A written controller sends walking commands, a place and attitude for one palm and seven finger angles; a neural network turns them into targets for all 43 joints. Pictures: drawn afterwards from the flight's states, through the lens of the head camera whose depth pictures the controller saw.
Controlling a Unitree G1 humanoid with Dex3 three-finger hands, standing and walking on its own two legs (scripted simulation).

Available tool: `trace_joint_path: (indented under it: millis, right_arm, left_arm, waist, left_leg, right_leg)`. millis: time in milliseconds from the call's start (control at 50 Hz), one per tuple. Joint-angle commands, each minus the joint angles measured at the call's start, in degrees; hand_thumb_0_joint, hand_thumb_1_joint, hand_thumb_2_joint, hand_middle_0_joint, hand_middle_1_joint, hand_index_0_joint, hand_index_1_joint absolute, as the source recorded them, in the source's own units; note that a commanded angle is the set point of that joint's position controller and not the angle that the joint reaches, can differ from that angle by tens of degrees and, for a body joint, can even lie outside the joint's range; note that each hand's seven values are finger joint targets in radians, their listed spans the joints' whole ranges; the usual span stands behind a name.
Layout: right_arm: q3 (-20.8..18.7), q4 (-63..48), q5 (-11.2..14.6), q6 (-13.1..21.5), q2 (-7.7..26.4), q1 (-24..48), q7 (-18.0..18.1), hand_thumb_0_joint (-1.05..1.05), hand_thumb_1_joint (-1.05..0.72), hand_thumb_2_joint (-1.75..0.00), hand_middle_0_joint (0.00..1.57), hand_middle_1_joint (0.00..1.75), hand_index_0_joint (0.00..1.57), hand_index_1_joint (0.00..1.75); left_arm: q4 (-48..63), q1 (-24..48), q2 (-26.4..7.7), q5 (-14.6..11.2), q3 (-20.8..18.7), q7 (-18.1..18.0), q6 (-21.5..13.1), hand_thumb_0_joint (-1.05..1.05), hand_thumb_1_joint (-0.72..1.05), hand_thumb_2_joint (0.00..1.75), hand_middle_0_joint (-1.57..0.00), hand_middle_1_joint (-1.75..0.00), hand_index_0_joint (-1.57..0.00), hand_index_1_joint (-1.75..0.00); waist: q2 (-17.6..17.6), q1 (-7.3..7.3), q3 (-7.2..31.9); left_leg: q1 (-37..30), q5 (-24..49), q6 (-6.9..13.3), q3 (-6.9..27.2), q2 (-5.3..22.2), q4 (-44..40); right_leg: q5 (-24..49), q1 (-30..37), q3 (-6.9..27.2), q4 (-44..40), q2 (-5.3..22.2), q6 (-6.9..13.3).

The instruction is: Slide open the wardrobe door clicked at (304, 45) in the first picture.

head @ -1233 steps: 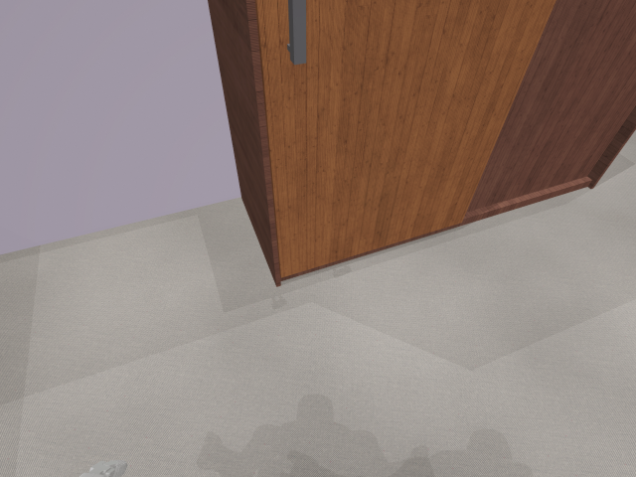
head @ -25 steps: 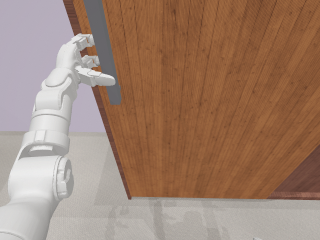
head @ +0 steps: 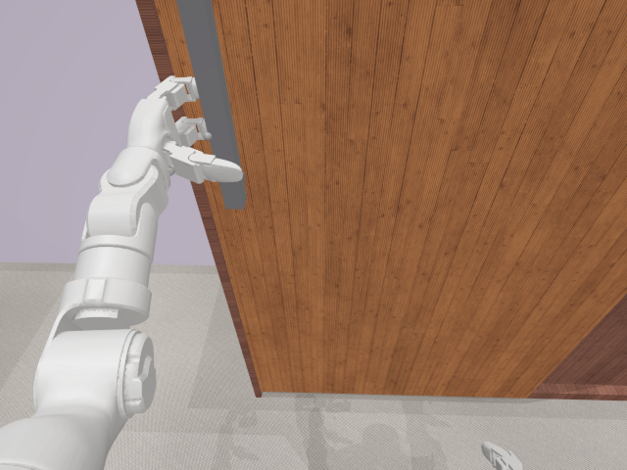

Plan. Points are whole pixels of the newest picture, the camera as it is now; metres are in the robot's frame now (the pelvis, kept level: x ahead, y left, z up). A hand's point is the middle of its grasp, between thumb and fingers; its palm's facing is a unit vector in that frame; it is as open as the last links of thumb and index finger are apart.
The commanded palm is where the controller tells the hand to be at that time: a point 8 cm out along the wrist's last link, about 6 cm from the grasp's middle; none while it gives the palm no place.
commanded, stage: slide the fingers in behind the handle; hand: left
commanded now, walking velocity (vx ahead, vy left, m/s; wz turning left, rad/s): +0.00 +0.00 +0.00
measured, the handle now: (220, 100) +0.49 +0.14 +0.26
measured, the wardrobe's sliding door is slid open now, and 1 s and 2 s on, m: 0.00 0.00 0.00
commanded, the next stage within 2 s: grip the handle and tug to test in 1.36 s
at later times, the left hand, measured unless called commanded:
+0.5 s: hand (232, 134) +0.44 +0.12 +0.24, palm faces +0.00 -1.00 +0.00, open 14.0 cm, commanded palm +0.41 +0.17 +0.24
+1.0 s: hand (234, 134) +0.44 +0.12 +0.24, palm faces +0.02 -1.00 +0.00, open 14.0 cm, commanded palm +0.42 +0.16 +0.24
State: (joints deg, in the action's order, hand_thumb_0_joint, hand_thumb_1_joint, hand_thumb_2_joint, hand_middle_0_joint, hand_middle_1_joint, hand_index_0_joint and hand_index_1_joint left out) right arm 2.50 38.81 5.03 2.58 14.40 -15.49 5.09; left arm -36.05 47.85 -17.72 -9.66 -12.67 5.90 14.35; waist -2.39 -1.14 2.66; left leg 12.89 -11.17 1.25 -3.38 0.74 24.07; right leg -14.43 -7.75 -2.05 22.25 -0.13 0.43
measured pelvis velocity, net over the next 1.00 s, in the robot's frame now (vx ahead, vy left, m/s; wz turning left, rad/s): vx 0.01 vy -0.01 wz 0.02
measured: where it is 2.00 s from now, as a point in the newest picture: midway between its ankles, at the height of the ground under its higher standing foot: outside the picture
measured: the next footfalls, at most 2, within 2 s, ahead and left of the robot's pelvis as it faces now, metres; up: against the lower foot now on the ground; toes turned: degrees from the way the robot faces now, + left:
none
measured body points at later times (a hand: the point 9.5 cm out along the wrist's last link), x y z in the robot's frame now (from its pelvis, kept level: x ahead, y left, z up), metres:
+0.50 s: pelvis +0.00 -0.01 +0.00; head -0.01 -0.02 +0.45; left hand +0.43 +0.17 +0.24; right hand +0.13 -0.25 -0.11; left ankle +0.02 +0.11 -0.74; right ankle -0.03 -0.11 -0.74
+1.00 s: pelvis +0.01 -0.01 +0.00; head +0.00 -0.03 +0.45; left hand +0.44 +0.17 +0.24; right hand +0.14 -0.25 -0.11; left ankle +0.02 +0.11 -0.74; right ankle -0.03 -0.11 -0.74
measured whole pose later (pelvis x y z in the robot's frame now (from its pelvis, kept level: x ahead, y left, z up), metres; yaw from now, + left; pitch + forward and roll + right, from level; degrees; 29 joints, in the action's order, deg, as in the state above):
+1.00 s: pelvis +0.01 -0.01 +0.00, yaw +1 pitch +0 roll +0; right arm 2.2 39.7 4.3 1.3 14.1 -14.1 5.1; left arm -35.9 50.2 -14.1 -9.7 -9.5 1.6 16.6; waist -2.4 -0.6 2.4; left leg 12.6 -11.2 0.5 -1.9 0.8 23.6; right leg -15.2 -7.1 -3.4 22.2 -0.4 1.2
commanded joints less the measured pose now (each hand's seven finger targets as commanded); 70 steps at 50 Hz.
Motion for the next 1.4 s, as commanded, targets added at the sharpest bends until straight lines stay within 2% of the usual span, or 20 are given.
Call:
trace_joint_path:
  millis: [0,40,160,180,320,400,420,500,560,740,840,880,980,1020,1060,1200,1240,1280,1320,1380]
  right_arm:
    - [-2.65,-7.08,-0.31,2.57,7.27,5.50,0.72,0.00,-0.90,-0.90,0.20,0.30,0.20,0.30]
    - [-2.62,-7.16,-0.60,2.48,7.22,5.71,0.80,0.00,-0.90,-0.90,0.20,0.30,0.20,0.30]
    - [-2.51,-6.71,-0.86,1.91,6.96,5.72,0.68,0.00,-0.90,-0.90,0.20,0.30,0.20,0.30]
    - [-2.39,-6.94,-0.82,1.80,6.72,6.01,0.59,0.00,-0.90,-0.90,0.20,0.30,0.20,0.30]
    - [-2.68,-7.63,-1.07,0.95,6.97,5.94,0.34,0.00,-0.90,-0.90,0.20,0.30,0.20,0.30]
    - [-2.58,-7.81,-0.94,0.94,6.47,6.60,0.32,0.00,-0.90,-0.90,0.20,0.30,0.20,0.30]
    - [-2.84,-7.75,-1.01,0.83,6.90,6.41,0.50,0.00,-0.90,-0.90,0.20,0.30,0.20,0.30]
    - [-2.62,-7.48,-0.89,0.98,6.51,6.60,0.54,0.00,-0.90,-0.90,0.20,0.30,0.20,0.30]
    - [-2.70,-7.31,-1.02,0.97,6.69,6.51,0.61,0.00,-0.90,-0.90,0.20,0.30,0.20,0.30]
    - [-2.80,-6.57,-1.11,1.25,6.85,5.95,0.70,0.00,-0.90,-0.90,0.20,0.30,0.20,0.30]
    - [-2.90,-6.60,-1.10,1.44,6.64,5.81,0.49,0.00,-0.90,-0.90,0.20,0.30,0.20,0.30]
    - [-2.77,-6.50,-1.07,1.71,6.24,5.92,0.35,0.00,-0.90,-0.90,0.20,0.30,0.20,0.30]
    - [-2.72,-6.60,-1.14,1.81,6.17,6.18,0.11,0.00,-0.90,-0.90,0.20,0.30,0.20,0.30]
    - [-2.91,-6.79,-1.10,1.61,6.46,6.34,0.02,0.00,-0.90,-0.90,0.20,0.30,0.20,0.30]
    - [-2.68,-6.95,-1.02,1.79,6.01,6.90,-0.10,0.00,-0.90,-0.90,0.20,0.30,0.20,0.30]
    - [-2.64,-6.39,-1.17,1.75,5.88,6.92,-0.04,0.00,-0.90,-0.90,0.20,0.30,0.20,0.30]
    - [-2.70,-6.77,-1.35,1.61,6.14,7.20,-0.04,0.00,-0.90,-0.90,0.20,0.30,0.20,0.30]
    - [-2.45,-6.69,-1.26,1.60,5.62,7.45,-0.17,0.00,-0.90,-0.90,0.20,0.30,0.20,0.30]
    - [-2.70,-6.52,-1.40,1.29,6.13,7.22,-0.06,0.00,-0.90,-0.90,0.20,0.30,0.20,0.30]
    - [-2.42,-6.70,-1.33,1.25,5.61,7.62,-0.12,0.00,-0.90,-0.90,0.20,0.30,0.20,0.30]
  left_arm:
    - [13.08,32.86,-8.62,-0.83,0.59,-0.75,-2.12,0.00,-0.50,0.30,-0.30,-1.20,-0.30,-1.20]
    - [14.78,34.75,-8.95,-0.67,0.40,-1.46,-2.15,0.00,-0.50,0.30,-0.30,-1.20,-0.30,-1.20]
    - [12.28,32.76,-9.53,-0.61,-0.99,-2.35,-2.17,0.00,-0.50,0.30,-0.30,-1.20,-0.30,-1.20]
    - [11.72,32.31,-7.46,-0.63,0.52,-2.23,-1.88,0.00,-0.50,0.30,-0.30,-1.20,-0.30,-1.20]
    - [12.55,29.85,-9.37,-0.45,-1.85,-3.07,-2.06,0.00,-0.50,0.30,-0.30,-1.20,-0.30,-1.20]
    - [15.14,31.34,-6.93,-0.27,0.37,-3.03,-1.85,0.00,-0.50,0.30,-0.30,-1.20,-0.30,-1.20]
    - [14.62,29.87,-9.50,-0.47,-2.07,-3.34,-1.89,0.00,-0.50,0.30,-0.30,-1.20,-0.30,-1.20]
    - [15.76,32.02,-7.35,-0.26,0.25,-3.24,-1.18,0.00,-0.50,0.30,-0.30,-1.20,-0.30,-1.20]
    - [15.53,31.56,-8.77,-0.41,-1.10,-3.49,-1.08,0.00,-0.50,0.30,-0.30,-1.20,-0.30,-1.20]
    - [13.60,34.92,-6.24,-0.62,1.67,-3.15,-1.30,0.00,-0.50,0.30,-0.30,-1.20,-0.30,-1.20]
    - [13.22,33.76,-6.09,-0.89,1.09,-3.30,-2.05,0.00,-0.50,0.30,-0.30,-1.20,-0.30,-1.20]
    - [14.01,35.94,-3.32,-0.85,3.43,-3.27,-2.19,0.00,-0.50,0.30,-0.30,-1.20,-0.30,-1.20]
    - [15.53,35.01,-2.08,-0.86,4.15,-3.54,-2.58,0.00,-0.50,0.30,-0.30,-1.20,-0.30,-1.20]
    - [15.87,32.49,-3.24,-0.82,3.01,-3.75,-2.63,0.00,-0.50,0.30,-0.30,-1.20,-0.30,-1.20]
    - [18.08,34.94,-0.27,-0.79,5.76,-3.67,-2.49,0.00,-0.50,0.30,-0.30,-1.20,-0.30,-1.20]
    - [17.60,34.89,0.84,-0.68,6.13,-4.39,-0.95,0.00,-0.50,0.30,-0.30,-1.20,-0.30,-1.20]
    - [19.08,33.36,-1.18,-0.79,4.26,-4.61,-1.19,0.00,-0.50,0.30,-0.30,-1.20,-0.30,-1.20]
    - [19.05,33.59,1.63,-0.76,6.52,-4.46,-0.72,0.00,-0.50,0.30,-0.30,-1.20,-0.30,-1.20]
    - [18.18,32.18,-1.03,-0.73,4.34,-4.81,-0.66,0.00,-0.50,0.30,-0.30,-1.20,-0.30,-1.20]
    - [19.33,33.53,1.18,-0.72,6.06,-4.76,-0.42,0.00,-0.50,0.30,-0.30,-1.20,-0.30,-1.20]
  waist:
    - [2.86,-0.87,13.71]
    - [0.77,-0.75,15.66]
    - [3.47,-0.12,16.22]
    - [2.89,-0.20,15.45]
    - [4.16,0.85,16.81]
    - [4.23,0.19,16.36]
    - [5.07,0.69,16.59]
    - [3.45,0.00,15.68]
    - [3.64,0.29,16.40]
    - [4.00,-0.95,15.78]
    - [4.39,-0.39,17.13]
    - [3.14,-1.07,16.85]
    - [2.61,-0.79,17.58]
    - [3.00,0.01,18.16]
    - [1.92,-0.76,18.20]
    - [2.99,-0.97,17.28]
    - [3.12,-0.05,19.31]
    - [2.69,-0.65,18.26]
    - [3.78,-0.19,18.11]
    - [2.02,-0.60,17.19]
  left_leg:
    - [-13.21,10.78,1.21,3.78,0.52,-1.22]
    - [-14.39,11.71,1.08,3.92,0.34,-1.20]
    - [-13.81,13.66,1.06,3.62,0.22,-1.14]
    - [-13.46,13.28,1.10,3.36,0.06,-1.20]
    - [-13.03,15.71,1.20,3.11,-0.01,-1.29]
    - [-13.29,15.01,1.45,2.74,-0.13,-1.05]
    - [-13.16,14.94,1.57,2.74,-0.10,-1.20]
    - [-12.89,13.51,1.58,2.50,-0.23,-1.20]
    - [-12.96,14.11,1.67,2.54,-0.38,-1.10]
    - [-12.57,13.09,1.86,2.68,-0.60,-0.92]
    - [-12.99,14.54,1.81,2.89,-0.63,-0.44]
    - [-13.67,14.18,1.73,2.94,-0.65,-0.24]
    - [-14.71,15.85,1.58,3.25,-0.51,-0.07]
    - [-15.24,17.21,1.45,3.43,-0.37,-0.12]
    - [-15.91,17.37,1.34,3.53,-0.30,0.03]
    - [-16.28,16.85,1.16,3.91,-0.09,0.11]
    - [-16.60,19.01,1.12,4.00,-0.16,0.12]
    - [-16.86,19.27,1.02,3.93,-0.19,0.39]
    - [-16.45,19.13,1.06,3.94,-0.09,0.03]
    - [-16.45,18.69,0.87,3.91,-0.06,0.14]
  right_leg:
    - [13.07,-5.04,0.00,-2.87,-0.91,0.78]
    - [13.52,-4.33,0.12,-2.75,-0.70,0.95]
    - [16.29,-2.38,0.10,-2.56,-0.64,0.97]
    - [16.25,-2.73,0.21,-2.60,-0.59,0.87]
    - [19.40,0.25,0.17,-2.43,-0.49,0.87]
    - [19.54,-0.50,0.34,-2.37,-0.59,0.69]
    - [19.35,0.47,0.37,-2.80,-0.58,0.62]
    - [18.32,-0.86,0.54,-2.90,-0.55,0.56]
    - [19.07,-0.19,0.62,-2.90,-0.54,0.59]
    - [18.53,-1.24,0.63,-2.85,-0.34,0.37]
    - [19.99,-0.56,0.48,-2.39,-0.44,0.50]
    - [19.52,-1.89,0.43,-2.25,-0.54,0.52]
    - [20.35,-1.65,0.12,-1.72,-0.65,0.81]
    - [20.72,-0.66,-0.07,-1.68,-0.73,0.96]
    - [20.87,-1.67,-0.09,-1.40,-0.75,0.94]
    - [19.43,-3.20,-0.33,-1.45,-0.94,0.95]
    - [21.08,-1.07,-0.36,-1.11,-0.84,1.12]
    - [21.38,-2.12,-0.45,-1.08,-0.89,1.06]
    - [21.08,-1.19,-0.47,-1.49,-0.91,1.05]
    - [20.63,-2.29,-0.47,-1.33,-0.89,1.11]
